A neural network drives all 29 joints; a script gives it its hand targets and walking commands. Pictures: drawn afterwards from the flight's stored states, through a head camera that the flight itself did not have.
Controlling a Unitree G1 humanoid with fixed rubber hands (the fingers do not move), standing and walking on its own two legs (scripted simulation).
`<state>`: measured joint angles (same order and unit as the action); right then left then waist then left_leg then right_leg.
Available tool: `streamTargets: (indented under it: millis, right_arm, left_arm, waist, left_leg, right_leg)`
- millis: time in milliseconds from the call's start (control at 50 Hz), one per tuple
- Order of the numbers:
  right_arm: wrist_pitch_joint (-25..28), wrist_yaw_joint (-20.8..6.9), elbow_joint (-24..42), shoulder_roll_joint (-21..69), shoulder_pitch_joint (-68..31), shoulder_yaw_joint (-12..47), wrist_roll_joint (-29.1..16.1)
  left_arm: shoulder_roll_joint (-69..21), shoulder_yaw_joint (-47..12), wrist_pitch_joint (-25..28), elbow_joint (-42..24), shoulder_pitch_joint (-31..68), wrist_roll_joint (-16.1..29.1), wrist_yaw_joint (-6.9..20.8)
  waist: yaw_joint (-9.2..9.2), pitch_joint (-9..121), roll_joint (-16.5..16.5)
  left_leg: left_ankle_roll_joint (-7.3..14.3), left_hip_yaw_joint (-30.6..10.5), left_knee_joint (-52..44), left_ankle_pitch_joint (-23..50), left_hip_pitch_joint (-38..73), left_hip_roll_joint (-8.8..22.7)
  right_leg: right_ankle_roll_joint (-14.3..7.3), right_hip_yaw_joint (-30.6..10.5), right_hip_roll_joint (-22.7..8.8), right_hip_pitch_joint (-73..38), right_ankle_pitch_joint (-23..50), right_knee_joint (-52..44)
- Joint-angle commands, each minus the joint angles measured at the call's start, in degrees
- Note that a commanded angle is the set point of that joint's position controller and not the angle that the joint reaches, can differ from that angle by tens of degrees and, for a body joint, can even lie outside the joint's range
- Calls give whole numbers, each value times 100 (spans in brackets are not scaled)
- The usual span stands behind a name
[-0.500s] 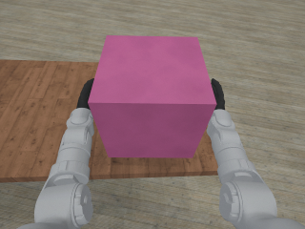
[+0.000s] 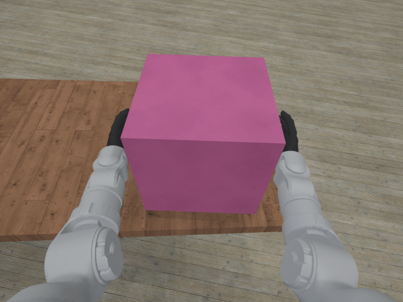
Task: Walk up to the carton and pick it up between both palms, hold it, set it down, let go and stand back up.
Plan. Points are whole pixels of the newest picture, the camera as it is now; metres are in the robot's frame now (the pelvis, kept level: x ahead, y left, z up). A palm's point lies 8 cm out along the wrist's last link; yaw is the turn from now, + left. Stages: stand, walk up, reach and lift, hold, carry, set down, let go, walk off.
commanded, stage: set down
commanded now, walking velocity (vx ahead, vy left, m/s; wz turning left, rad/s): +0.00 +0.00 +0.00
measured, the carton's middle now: (202, 136) +0.46 -0.01 +0.06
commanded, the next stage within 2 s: none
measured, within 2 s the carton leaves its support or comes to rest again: neither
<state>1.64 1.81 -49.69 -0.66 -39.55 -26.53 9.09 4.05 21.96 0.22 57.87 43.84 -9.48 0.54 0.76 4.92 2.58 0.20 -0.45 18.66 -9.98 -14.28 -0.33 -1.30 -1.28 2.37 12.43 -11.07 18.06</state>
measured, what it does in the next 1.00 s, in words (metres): stands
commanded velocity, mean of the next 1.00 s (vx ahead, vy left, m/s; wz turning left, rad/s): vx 0.00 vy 0.00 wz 0.00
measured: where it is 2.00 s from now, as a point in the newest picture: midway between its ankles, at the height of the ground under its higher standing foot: outside the picture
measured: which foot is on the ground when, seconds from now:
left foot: down 0.00-1.00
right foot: down 0.00-1.00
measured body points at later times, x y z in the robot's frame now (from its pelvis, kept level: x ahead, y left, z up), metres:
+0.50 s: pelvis +0.03 +0.00 +0.00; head +0.07 +0.00 +0.45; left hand +0.45 +0.16 +0.04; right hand +0.43 -0.19 +0.05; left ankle -0.01 +0.12 -0.75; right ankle -0.03 -0.10 -0.75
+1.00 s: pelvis +0.02 +0.00 +0.00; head +0.08 +0.00 +0.44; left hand +0.44 +0.17 +0.03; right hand +0.43 -0.19 +0.04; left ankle -0.01 +0.12 -0.75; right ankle -0.03 -0.10 -0.75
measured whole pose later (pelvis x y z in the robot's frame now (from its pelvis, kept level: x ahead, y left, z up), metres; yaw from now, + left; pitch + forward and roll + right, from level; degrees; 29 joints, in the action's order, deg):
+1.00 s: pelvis +0.02 +0.00 +0.00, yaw +0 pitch +12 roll +0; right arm 12.9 1.2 -52.6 0.5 -38.9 -30.5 15.1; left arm 4.4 25.9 13.9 67.7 45.6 -9.5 1.5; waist 0.8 4.6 0.5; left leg -0.1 -0.4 18.4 -10.5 -19.7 -0.2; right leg -1.0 -0.2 2.2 18.5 -11.9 19.2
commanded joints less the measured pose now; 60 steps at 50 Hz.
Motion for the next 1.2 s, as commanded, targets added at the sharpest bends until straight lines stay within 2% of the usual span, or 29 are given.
streamTargets:
  millis: [0,140,160,180,200,220,240,300,340,360,460,500,520,580,600,620,640,660,680,700,720,820,920,960,1020,1080,1100,1140,1180]
  right_arm:
    - [684,-979,498,3048,-4170,1424,973]
    - [884,-1006,391,3229,-4226,1421,1108]
    - [965,-1003,386,3186,-4224,1391,1160]
    - [1007,-1011,235,3225,-4091,1412,1172]
    - [1071,-991,310,3219,-4257,1427,1201]
    - [1075,-977,178,3207,-4108,1351,1278]
    - [1140,-989,174,3200,-4074,1375,1264]
    - [1133,-945,67,3143,-3812,1268,1340]
    - [1139,-897,188,3191,-3801,1429,1383]
    - [1154,-867,141,3239,-3772,1484,1407]
    - [1321,-812,183,3546,-3707,1628,1495]
    - [1398,-788,17,3554,-3750,1614,1518]
    - [1410,-788,-192,3513,-3623,1505,1575]
    - [1553,-829,-293,3545,-3715,1513,1623]
    - [1529,-824,-499,3401,-3566,1361,1697]
    - [1516,-818,-558,3374,-3526,1406,1658]
    - [1519,-825,-442,3322,-3481,1517,1615]
    - [1531,-812,-317,3386,-3493,1644,1585]
    - [1530,-799,-343,3360,-3470,1538,1589]
    - [1569,-782,-306,3390,-3545,1600,1532]
    - [1619,-778,-233,3492,-3528,1681,1531]
    - [1573,-742,-207,3500,-3356,1568,1692]
    - [1531,-778,-267,3434,-3375,1398,1676]
    - [1562,-802,-536,3367,-3259,1280,1740]
    - [1509,-827,-582,3295,-3231,1128,1776]
    - [1533,-868,-545,3217,-3327,967,1799]
    - [1571,-889,-518,3132,-3359,866,1825]
    - [1561,-902,-540,3161,-3263,917,1796]
    - [1584,-876,-457,3000,-3241,887,1863]
  left_arm:
    - [-2353,-1100,436,-798,4538,-260,573]
    - [-2545,-1270,703,-968,4949,-161,466]
    - [-2674,-1353,752,-952,4906,-156,450]
    - [-2716,-1376,782,-925,4855,-167,422]
    - [-2761,-1398,805,-889,4852,-118,420]
    - [-2792,-1391,831,-901,4893,-146,402]
    - [-2718,-1348,886,-815,4769,-141,386]
    - [-2580,-1188,873,-388,4381,-232,469]
    - [-2455,-903,900,-179,4116,-294,552]
    - [-2564,-1018,949,-267,4170,-204,581]
    - [-2619,-951,1171,-164,4065,-251,638]
    - [-2622,-960,1288,-276,4370,-225,594]
    - [-2653,-999,1295,-195,4274,-206,590]
    - [-2764,-1100,1378,-211,4309,-191,507]
    - [-2719,-1043,1357,-36,4202,-211,507]
    - [-2620,-985,1333,26,4184,-241,511]
    - [-2573,-1008,1367,13,4163,-258,523]
    - [-2517,-936,1381,211,3972,-328,541]
    - [-2510,-926,1386,235,4016,-312,569]
    - [-2488,-893,1408,245,4010,-310,598]
    - [-2536,-904,1474,266,3945,-333,582]
    - [-2376,-728,1615,415,3951,-372,678]
    - [-2378,-666,1601,466,3930,-460,689]
    - [-2419,-765,1655,300,4059,-513,607]
    - [-2417,-722,1556,540,3984,-576,572]
    - [-2457,-807,1580,221,4171,-594,496]
    - [-2510,-844,1569,131,4125,-565,452]
    - [-2491,-783,1482,308,3990,-646,464]
    - [-2378,-740,1496,393,3931,-634,471]
  waist:
    - [-285,2920,-252]
    - [-409,3798,-599]
    - [-318,3864,-589]
    - [-361,3812,-686]
    - [-417,4025,-668]
    - [-350,4059,-706]
    - [-459,4173,-649]
    - [-362,3702,-433]
    - [-484,3650,-65]
    - [-368,3710,1]
    - [-434,3858,-114]
    - [-431,3947,-203]
    - [-337,3856,-272]
    - [-495,4119,-459]
    - [-408,4028,-425]
    - [-445,3914,-388]
    - [-448,4065,-257]
    - [-470,3935,-99]
    - [-370,3767,-110]
    - [-399,3799,-156]
    - [-466,3961,-78]
    - [-327,3722,237]
    - [-372,3420,124]
    - [-253,3427,-247]
    - [-276,3226,-251]
    - [-338,3361,-563]
    - [-273,3548,-600]
    - [-370,3408,-585]
    - [-265,3448,-431]
  left_leg:
    - [-73,592,-139,1500,601,114]
    - [-218,514,290,2891,1579,251]
    - [-254,413,390,3222,1881,311]
    - [-287,412,528,3632,2065,328]
    - [-282,337,596,3981,2451,388]
    - [-324,306,669,4203,2619,423]
    - [-295,342,733,4264,2661,429]
    - [-232,358,699,4023,2334,385]
    - [-97,433,569,3623,1840,284]
    - [-77,383,560,3631,1808,291]
    - [-38,320,664,4073,1865,288]
    - [-60,259,753,4365,2112,357]
    - [-69,214,811,4595,2330,396]
    - [-100,211,989,5301,2718,622]
    - [-105,202,966,5151,2711,608]
    - [-72,236,938,4980,2565,600]
    - [-93,294,880,4586,2146,505]
    - [-54,287,822,4360,2079,438]
    - [-23,239,771,4148,2099,391]
    - [19,225,731,4027,2059,403]
    - [25,269,721,3941,1868,358]
    - [91,376,393,2914,719,237]
    - [89,377,445,2915,916,285]
    - [-2,314,492,3209,1312,332]
    - [-32,326,611,3425,1621,392]
    - [-102,250,722,3881,2198,481]
    - [-161,248,760,4018,2367,509]
    - [-146,358,803,4005,2157,491]
    - [-120,331,752,3788,2080,437]
  right_leg:
    - [556,376,-363,-1414,3249,435]
    - [542,531,-338,40,3028,420]
    - [531,584,-322,304,2977,384]
    - [520,588,-343,612,3094,393]
    - [531,645,-330,987,2868,382]
    - [500,692,-282,1200,2598,313]
    - [466,655,-305,1319,2663,275]
    - [513,604,-353,911,3142,334]
    - [611,506,-430,264,3804,458]
    - [644,514,-439,220,4162,536]
    - [758,533,-534,543,4640,772]
    - [732,551,-497,865,4190,728]
    - [674,594,-482,1162,4066,675]
    - [411,582,-417,1951,3110,254]
    - [389,611,-410,1979,3116,234]
    - [390,564,-434,1836,3209,200]
    - [403,523,-443,1217,3703,330]
    - [530,561,-441,950,4086,542]
    - [640,589,-476,961,4129,658]
    - [693,577,-538,1092,4181,683]
    - [686,557,-522,892,4284,711]
    - [767,401,-613,-306,5075,892]
    - [740,419,-574,111,4390,802]
    - [662,537,-515,584,3788,751]
    - [590,596,-448,1028,3149,553]
    - [538,662,-396,1830,2475,432]
    - [475,708,-344,1939,2251,332]
    - [378,631,-356,1852,2187,160]
    - [442,662,-378,1636,2551,244]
